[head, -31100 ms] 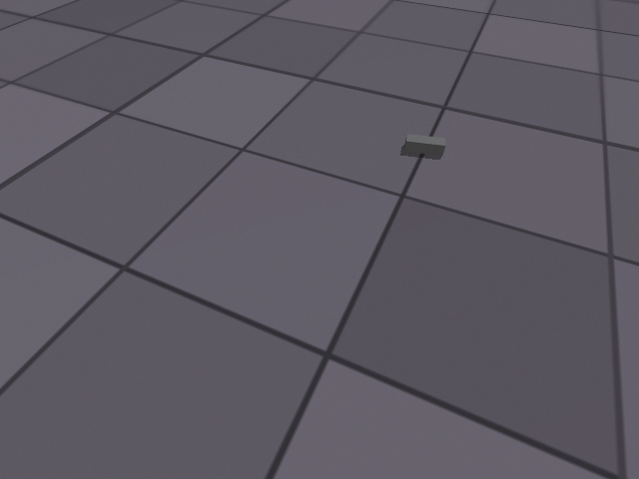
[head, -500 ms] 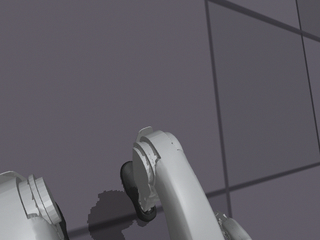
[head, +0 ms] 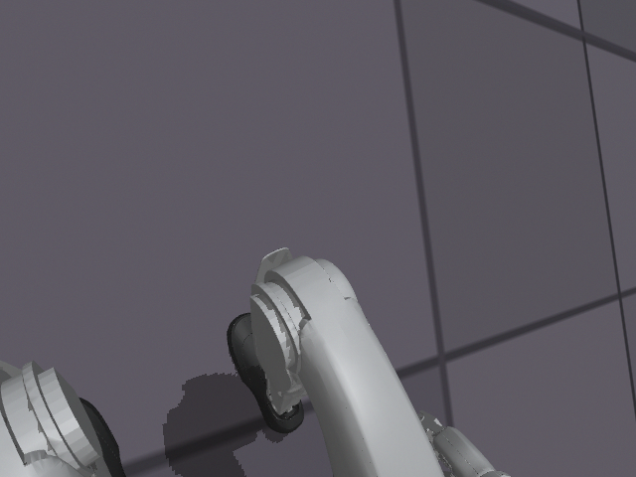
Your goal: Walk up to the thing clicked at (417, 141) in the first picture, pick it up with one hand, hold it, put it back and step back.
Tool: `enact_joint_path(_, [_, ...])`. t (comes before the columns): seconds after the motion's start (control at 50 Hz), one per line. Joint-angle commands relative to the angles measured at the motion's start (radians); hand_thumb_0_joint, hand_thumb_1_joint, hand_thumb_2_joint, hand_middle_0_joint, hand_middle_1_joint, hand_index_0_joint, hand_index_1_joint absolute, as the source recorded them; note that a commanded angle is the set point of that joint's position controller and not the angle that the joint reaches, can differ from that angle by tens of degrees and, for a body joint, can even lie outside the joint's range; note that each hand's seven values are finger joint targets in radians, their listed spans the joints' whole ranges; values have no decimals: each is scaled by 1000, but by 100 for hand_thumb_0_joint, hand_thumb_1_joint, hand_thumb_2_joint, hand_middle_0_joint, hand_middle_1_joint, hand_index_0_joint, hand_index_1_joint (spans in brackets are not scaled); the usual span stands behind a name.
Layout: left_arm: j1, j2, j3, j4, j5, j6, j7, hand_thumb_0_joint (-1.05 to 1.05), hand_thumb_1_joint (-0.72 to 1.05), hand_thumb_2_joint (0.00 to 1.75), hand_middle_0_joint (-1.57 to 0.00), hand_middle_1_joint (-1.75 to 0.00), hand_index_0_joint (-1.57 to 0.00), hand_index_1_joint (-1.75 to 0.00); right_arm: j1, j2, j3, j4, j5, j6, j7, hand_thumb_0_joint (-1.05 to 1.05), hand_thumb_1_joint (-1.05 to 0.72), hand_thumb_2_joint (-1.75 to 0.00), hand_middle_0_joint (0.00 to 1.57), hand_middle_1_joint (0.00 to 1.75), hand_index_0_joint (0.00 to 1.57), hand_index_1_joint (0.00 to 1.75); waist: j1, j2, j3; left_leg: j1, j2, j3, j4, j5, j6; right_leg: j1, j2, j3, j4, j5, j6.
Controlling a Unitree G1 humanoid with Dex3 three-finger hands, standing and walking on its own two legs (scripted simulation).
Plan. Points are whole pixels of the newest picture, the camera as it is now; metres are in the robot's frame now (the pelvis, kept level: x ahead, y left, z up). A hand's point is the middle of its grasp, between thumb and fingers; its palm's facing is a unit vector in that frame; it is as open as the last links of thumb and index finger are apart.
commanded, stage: rest palm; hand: left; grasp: from above
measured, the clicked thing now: out of the picture +0.51 +0.36 -0.28
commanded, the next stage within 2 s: close in 1.24 s
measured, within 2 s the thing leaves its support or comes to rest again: neither
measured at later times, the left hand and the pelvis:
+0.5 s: hand out of the picture +0.49 +0.34 -0.24, palm faces -0.45 -0.09 -0.89, open 14.2 cm; pelvis +0.00 +0.00 +0.00, yaw -1 degrees
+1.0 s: hand out of the picture +0.49 +0.33 -0.25, palm faces -0.45 -0.10 -0.89, open 13.9 cm; pelvis +0.00 +0.00 +0.00, yaw -1 degrees
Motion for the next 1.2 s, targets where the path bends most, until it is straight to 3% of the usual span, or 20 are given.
enact_joint_path(0.0, [-237,252,17,-137,-21,-9,39,0,-59,104,-6,-97,-4,-99,203,-322,-93,27,-3,13,-11,0,-91,-91,20,30,20,30,-47,585,-701,586,35,98,-206,282,15,356,19,-99,-207,285,-90])
enact_joint_path(0.12, [-237,235,7,-134,-11,-20,65,0,-59,105,-7,-97,-4,-99,202,-334,-90,35,-11,14,-8,0,-91,-91,20,30,20,30,-60,617,-665,612,40,87,-214,310,6,326,17,-108,-195,295,-92])
enact_joint_path(0.2, [-241,235,6,-109,-10,-22,87,0,-57,105,-8,-98,-5,-100,187,-326,-81,36,-14,9,-8,0,-91,-91,20,30,20,30,-60,602,-643,588,42,82,-220,258,6,315,18,-116,-201,264,-91])
enact_joint_path(0.26, [-241,215,-18,-95,-13,-13,93,0,-56,103,-7,-99,-5,-100,186,-325,-87,38,-13,-1,-7,0,-91,-91,20,30,20,30,-62,602,-664,589,40,88,-225,241,15,337,23,-107,-198,268,-83])
enact_joint_path(0.32, [-228,212,-18,-77,-19,-3,102,0,-56,103,-7,-98,-5,-100,181,-319,-72,40,-11,-12,-7,0,-91,-91,20,30,20,30,-73,559,-637,542,37,92,-208,235,19,340,21,-104,-200,276,-83])
enact_joint_path(0.38, [-226,222,-17,-56,-26,3,106,0,-55,103,-8,-97,-6,-99,169,-321,-75,37,-9,-17,-11,0,-91,-91,20,30,20,30,-65,552,-643,533,39,93,-215,203,19,346,24,-105,-206,253,-81])
enact_joint_path(0.42, [-248,239,-4,-78,-21,3,113,0,-54,101,-7,-99,-6,-101,184,-332,-75,44,-11,-18,-10,0,-91,-91,20,30,20,30,-67,590,-643,559,42,82,-227,212,10,330,18,-113,-195,252,-86])
enact_joint_path(0.48, [-234,228,-19,-61,-23,7,113,0,-55,102,-8,-99,-6,-101,168,-326,-69,35,-10,-20,-11,0,-91,-91,20,30,20,30,-74,575,-653,546,43,83,-225,210,13,353,25,-113,-196,256,-83])
enact_joint_path(0.52, [-262,233,-16,-94,-28,8,112,0,-55,101,-7,-100,-6,-101,171,-340,-80,38,-7,-26,-12,0,-91,-91,20,30,20,30,-68,599,-651,558,41,81,-220,215,8,320,19,-113,-191,255,-88])
enact_joint_path(0.54, [-249,245,-3,-68,-27,9,115,0,-55,102,-7,-100,-6,-101,164,-327,-66,42,-9,-25,-11,0,-91,-91,20,30,20,30,-63,599,-653,562,46,76,-218,216,5,322,20,-117,-191,252,-89])
enact_joint_path(0.62, [-236,239,-1,-79,-30,12,112,0,-54,102,-8,-99,-6,-101,178,-321,-59,46,-13,-26,-8,0,-91,-91,20,30,20,30,-74,595,-668,564,44,84,-205,270,10,358,20,-111,-192,298,-82])
enact_joint_path(0.68, [-222,240,-10,-58,-32,15,107,0,-53,103,-8,-100,-6,-101,170,-323,-60,42,-11,-27,-9,0,-91,-91,20,30,20,30,-68,568,-637,530,42,89,-199,226,14,349,25,-110,-201,265,-84])
enact_joint_path(0.76, [-255,263,3,-115,-41,12,107,0,-53,103,-8,-100,-7,-101,176,-339,-68,47,-15,-27,-9,0,-91,-91,20,30,20,30,-68,611,-697,579,47,82,-198,281,9,372,22,-115,-196,303,-83])
enact_joint_path(0.8, [-212,225,-17,-57,-42,17,102,0,-54,101,-7,-100,-6,-101,178,-321,-56,45,-13,-27,-6,0,-91,-91,20,30,20,30,-76,570,-660,546,48,83,-197,281,15,389,28,-114,-195,316,-77])
enact_joint_path(0.88, [-228,262,-2,-80,-31,15,104,0,-51,104,-9,-102,-8,-103,174,-335,-54,40,-15,-24,-8,0,-91,-91,20,30,20,30,-68,587,-647,543,45,84,-191,267,11,365,25,-116,-197,292,-86])
enact_joint_path(1.0, [-227,239,-13,-75,-29,13,102,0,-47,102,-11,-102,-10,-102,164,-336,-58,34,-17,-23,-7,0,-91,-91,20,30,20,30,-72,601,-635,554,46,79,-202,253,6,338,24,-119,-196,273,-88])
enact_joint_path(1.1, [-224,265,1,-95,-41,10,101,0,-43,104,-14,-102,-13,-103,164,-343,-59,30,-14,-25,-10,0,-91,-91,20,30,20,30,-66,582,-650,537,46,83,-203,239,10,377,24,-116,-201,274,-86])
enact_joint_path(1.16, [-226,239,-13,-99,-36,13,93,0,-44,101,-13,-101,-12,-102,166,-346,-67,34,-15,-29,-10,0,-91,-91,20,30,20,30,-72,599,-622,554,47,78,-201,243,5,323,23,-117,-198,262,-89])
enact_joint_path(1.18, [-242,259,7,-130,-42,9,94,0,-45,102,-13,-101,-12,-102,173,-331,-51,43,-17,-26,-8,0,-91,-91,20,30,20,30,-72,606,-653,581,52,69,-205,273,0,339,19,-123,-198,281,-87])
